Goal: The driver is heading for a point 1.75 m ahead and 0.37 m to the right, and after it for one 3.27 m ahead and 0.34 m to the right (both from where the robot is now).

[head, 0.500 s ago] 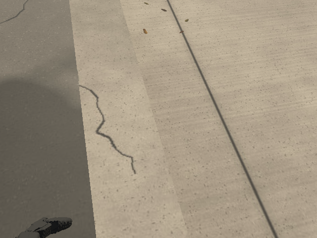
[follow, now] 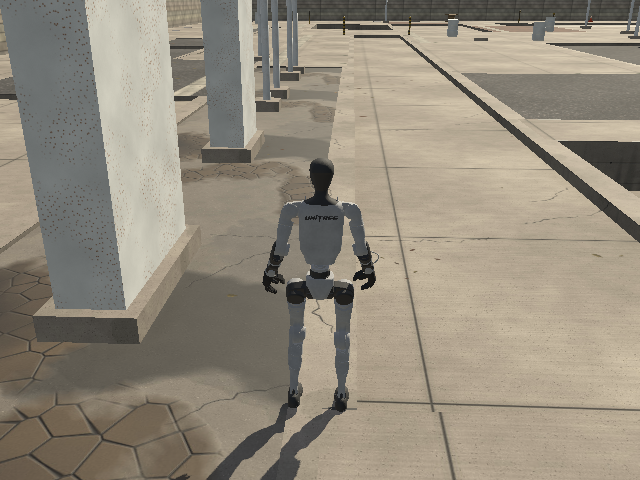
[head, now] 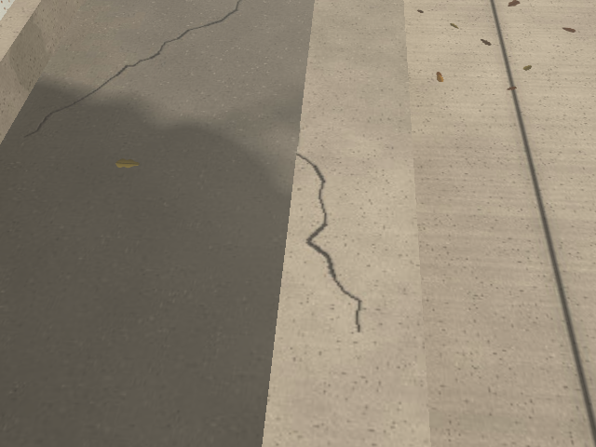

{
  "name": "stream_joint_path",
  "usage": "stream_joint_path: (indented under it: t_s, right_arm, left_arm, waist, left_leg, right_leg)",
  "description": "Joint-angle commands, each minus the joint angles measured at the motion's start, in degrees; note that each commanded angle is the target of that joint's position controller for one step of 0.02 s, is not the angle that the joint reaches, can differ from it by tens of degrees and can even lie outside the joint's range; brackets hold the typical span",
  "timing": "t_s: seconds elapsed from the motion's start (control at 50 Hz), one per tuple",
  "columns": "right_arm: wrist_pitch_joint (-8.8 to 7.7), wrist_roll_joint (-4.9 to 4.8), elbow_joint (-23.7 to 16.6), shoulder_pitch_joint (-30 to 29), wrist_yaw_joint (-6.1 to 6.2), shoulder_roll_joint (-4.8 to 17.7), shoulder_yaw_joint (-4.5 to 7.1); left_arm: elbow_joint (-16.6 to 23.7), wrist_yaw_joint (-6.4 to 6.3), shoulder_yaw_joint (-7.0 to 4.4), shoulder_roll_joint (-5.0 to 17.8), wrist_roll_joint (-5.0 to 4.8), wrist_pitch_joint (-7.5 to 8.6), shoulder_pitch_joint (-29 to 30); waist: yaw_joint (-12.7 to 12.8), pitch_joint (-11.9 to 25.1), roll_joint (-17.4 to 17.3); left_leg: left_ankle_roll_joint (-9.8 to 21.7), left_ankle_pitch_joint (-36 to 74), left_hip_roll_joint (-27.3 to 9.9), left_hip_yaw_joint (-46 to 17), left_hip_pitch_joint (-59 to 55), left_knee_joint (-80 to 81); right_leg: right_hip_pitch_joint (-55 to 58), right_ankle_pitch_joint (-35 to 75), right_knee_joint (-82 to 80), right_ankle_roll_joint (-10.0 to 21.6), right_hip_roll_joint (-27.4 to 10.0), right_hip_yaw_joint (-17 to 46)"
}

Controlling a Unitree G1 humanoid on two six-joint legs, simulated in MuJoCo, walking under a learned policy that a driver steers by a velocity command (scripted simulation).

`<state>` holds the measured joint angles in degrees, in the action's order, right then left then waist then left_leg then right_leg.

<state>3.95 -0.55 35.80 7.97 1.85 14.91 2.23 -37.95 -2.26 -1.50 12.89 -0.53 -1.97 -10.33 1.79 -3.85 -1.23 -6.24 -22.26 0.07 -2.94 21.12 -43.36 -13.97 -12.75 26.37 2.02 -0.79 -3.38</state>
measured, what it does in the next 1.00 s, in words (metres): steps on the spot, turning right: left foot, then right foot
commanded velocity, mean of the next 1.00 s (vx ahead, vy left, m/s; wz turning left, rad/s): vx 0.00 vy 0.00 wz -0.29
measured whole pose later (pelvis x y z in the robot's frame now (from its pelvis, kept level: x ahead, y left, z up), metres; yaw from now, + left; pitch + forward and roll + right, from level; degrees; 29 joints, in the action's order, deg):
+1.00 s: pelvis -0.02 -0.04 +0.00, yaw -21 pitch +0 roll +0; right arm 0.4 -0.6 44.6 10.8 1.1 15.1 2.0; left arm -35.5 -1.6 0.0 11.5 0.2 -1.9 -8.7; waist -1.0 -0.6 -1.7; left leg -3.2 -12.5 -2.9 -2.0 14.5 -29.8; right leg -12.7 -14.5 27.1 4.8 6.6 3.3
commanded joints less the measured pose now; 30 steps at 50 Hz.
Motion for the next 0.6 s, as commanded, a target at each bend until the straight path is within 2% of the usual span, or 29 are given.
stream_joint_path:
  t_s: [0.02,0.04,0.06,0.08,0.1,0.12,0.14,0.16,0.2,0.24,0.28,0.32,0.36,0.4,0.42,0.44,0.46,0.48,0.5,0.52,0.54,0.56,0.58,0.6]
  right_arm:
    - [-1.71,1.27,-1.01,4.47,-0.9,2.4,0.41]
    - [-1.91,1.49,-0.8,5.17,-0.79,5.18,0.91]
    - [-1.85,1.68,-1.03,7.89,-0.26,10.26,2.02]
    - [-1.78,2.39,-0.22,3.32,-0.11,11.26,2.49]
    - [-2.41,2.32,-2.69,-1.49,-0.22,6.83,1.5]
    - [-2.74,2.43,-2.36,-2.04,-0.09,7.13,1.76]
    - [-3.0,2.38,-2.13,-0.62,0.21,8.2,2.31]
    - [-3.34,1.72,-1.58,-0.08,0.39,8.12,2.42]
    - [-3.54,1.37,-1.29,-1.24,0.63,6.18,1.85]
    - [-3.23,1.14,-1.05,-3.21,0.82,4.78,1.52]
    - [-2.64,1.04,-0.6,-3.14,1.12,4.69,1.83]
    - [-2.32,0.51,-0.18,-2.88,1.47,6.03,2.35]
    - [-2.15,0.18,0.75,-1.52,1.58,8.46,3.19]
    - [-2.18,-0.59,1.29,-1.85,1.58,9.81,3.67]
    - [-2.14,-1.23,1.46,-2.75,1.62,10.04,3.75]
    - [-2.16,-1.49,2.06,-2.23,1.57,9.11,3.57]
    - [-2.18,-0.73,3.14,0.47,1.2,6.44,3.06]
    - [-2.38,2.37,-1.01,-2.25,1.0,2.96,1.71]
    - [-3.0,1.7,-2.03,-9.27,1.31,6.33,2.6]
    - [-2.9,0.19,-1.53,-8.49,1.28,7.34,3.11]
    - [-2.63,0.16,-0.25,-6.69,1.46,7.35,3.31]
    - [-2.39,0.77,0.68,-5.86,1.84,7.78,3.56]
    - [-2.28,1.16,1.01,-4.63,1.94,8.02,3.68]
    - [-2.28,0.97,1.16,-3.95,1.77,7.45,3.54]
  left_arm:
    - [2.12,0.85,-1.16,6.61,-0.97,1.32,0.89]
    - [0.84,1.43,-0.88,6.4,-1.14,2.25,-2.39]
    - [1.6,2.23,-0.36,5.18,0.82,3.24,-2.54]
    - [3.66,1.93,-0.12,3.87,0.46,3.6,-0.7]
    - [3.29,1.45,-0.95,7.91,0.67,3.15,1.92]
    - [3.47,1.15,-1.9,9.59,0.15,2.67,3.02]
    - [2.65,0.57,-2.53,10.15,-0.02,1.86,2.33]
    - [2.42,0.21,-3.34,11.0,-0.02,0.84,0.53]
    - [1.57,-0.15,-3.68,9.41,-0.91,-0.36,-3.05]
    - [2.02,-0.36,-3.39,7.87,-0.68,-1.01,-3.08]
    - [2.88,-0.1,-2.94,6.66,-0.43,-1.42,-2.1]
    - [4.75,0.57,-2.03,5.13,-0.4,-1.33,0.13]
    - [6.07,1.26,-2.05,6.17,-0.39,-1.07,0.31]
    - [6.22,1.9,-2.54,7.55,-0.51,-0.94,-2.02]
    - [5.68,2.17,-2.77,7.65,-0.45,-0.83,-4.42]
    - [4.6,2.22,-3.34,8.43,-0.23,-0.74,-7.31]
    - [4.17,1.88,-4.48,11.22,0.0,-0.58,-9.44]
    - [7.08,1.04,-6.37,19.85,0.46,-0.15,-8.93]
    - [7.99,1.62,-5.29,17.59,2.76,1.31,-10.91]
    - [7.86,1.6,-4.48,15.23,2.85,2.36,-7.89]
    - [8.26,1.27,-4.22,14.05,1.48,2.7,-4.36]
    - [8.89,0.79,-3.73,12.53,0.15,2.49,-1.75]
    - [9.28,0.4,-3.26,11.85,-0.26,2.17,-0.43]
    - [9.61,0.13,-2.96,11.46,0.02,1.86,-0.43]
  waist:
    - [-2.71,7.93,10.39]
    - [-2.58,9.01,8.05]
    - [-1.94,13.39,-0.88]
    - [0.28,11.25,-13.32]
    - [-1.41,8.35,-9.65]
    - [-2.09,6.51,-10.68]
    - [-3.42,6.5,-10.36]
    - [-3.61,5.52,-9.45]
    - [-1.78,5.39,-6.54]
    - [-1.05,5.33,-6.55]
    - [-1.62,5.89,-5.8]
    - [-2.68,6.5,-6.61]
    - [-3.2,7.98,-7.88]
    - [-2.05,8.4,-8.31]
    - [-0.47,8.59,-7.77]
    - [0.61,8.9,-5.94]
    - [0.47,8.41,2.84]
    - [-0.25,6.73,22.33]
    - [4.88,9.44,14.76]
    - [2.43,7.5,10.31]
    - [0.23,5.96,7.22]
    - [-0.65,5.64,6.07]
    - [-1.59,6.37,6.75]
    - [-2.07,7.26,7.49]
  left_leg:
    - [4.22,10.24,1.46,3.39,-13.16,22.64]
    - [6.38,17.61,-0.85,0.05,-20.97,26.09]
    - [9.37,32.92,-11.52,-10.25,-30.07,22.45]
    - [17.38,28.53,-17.27,-12.55,-18.26,21.44]
    - [19.56,22.79,-16.07,-11.59,-14.04,24.08]
    - [19.38,21.77,-15.47,-11.18,-13.73,24.45]
    - [20.23,23.07,-16.28,-11.78,-14.96,25.01]
    - [21.6,27.2,-18.23,-12.31,-14.64,24.89]
    - [21.66,32.68,-17.77,-8.19,-13.03,24.29]
    - [20.65,31.22,-15.93,-4.22,-13.22,24.1]
    - [20.37,29.76,-15.39,-1.52,-13.81,23.62]
    - [20.19,29.45,-15.99,-0.18,-13.85,22.6]
    - [20.26,29.92,-17.81,-0.83,-14.24,21.85]
    - [19.14,28.47,-18.71,-0.8,-13.42,20.36]
    - [17.5,26.07,-18.18,0.44,-11.78,18.33]
    - [14.71,20.93,-16.32,2.66,-8.69,14.48]
    - [9.95,10.93,-12.18,8.18,-0.8,3.33]
    - [3.06,-14.53,-1.62,11.72,18.89,-14.33]
    - [2.96,-18.0,0.93,0.44,20.36,-25.11]
    - [3.49,-12.46,-0.4,-1.58,21.55,-28.8]
    - [3.7,-6.77,-1.41,-1.96,21.86,-28.53]
    - [3.3,-2.33,-1.93,-2.27,22.17,-27.74]
    - [2.75,1.07,-1.89,-2.23,19.62,-27.62]
    - [2.3,3.43,-0.97,-1.74,18.03,-28.61]
  right_leg:
    - [1.74,19.6,-3.75,11.24,-11.06,12.6]
    - [-2.33,16.09,-3.05,7.53,-9.64,12.22]
    - [-8.31,1.65,4.69,2.7,-5.91,9.51]
    - [-9.73,-13.14,5.31,-0.91,-1.81,4.26]
    - [-7.71,-12.97,9.72,-3.3,-1.68,3.99]
    - [-10.71,-12.6,14.97,-3.91,-0.13,2.68]
    - [-14.07,-17.14,22.92,-4.71,0.28,3.24]
    - [-17.28,-20.16,32.32,-5.78,0.26,4.97]
    - [-18.89,-19.5,42.32,-6.92,0.7,6.92]
    - [-19.48,-15.21,40.95,-7.74,0.11,6.05]
    - [-17.56,-12.8,34.7,-7.9,-0.58,4.09]
    - [-14.14,-12.95,26.62,-7.09,-1.19,2.34]
    - [-10.89,-12.89,21.27,-5.71,-1.19,0.92]
    - [-7.39,-9.99,14.98,-3.66,-0.8,-0.41]
    - [-3.7,-5.6,9.16,-2.08,-0.02,-1.72]
    - [1.74,-1.81,3.25,-0.18,1.53,-2.05]
    - [9.08,7.02,-1.98,2.4,-1.16,5.11]
    - [13.4,22.28,-6.74,13.14,-19.92,33.7]
    - [9.89,20.32,-9.56,19.9,-22.82,38.19]
    - [8.23,16.22,-9.12,17.89,-20.34,32.76]
    - [7.15,13.92,-8.13,14.17,-16.69,28.01]
    - [7.12,14.2,-7.42,11.43,-14.34,25.19]
    - [5.66,17.14,-7.46,10.49,-12.36,22.95]
    - [5.14,19.4,-7.43,10.29,-11.25,22.06]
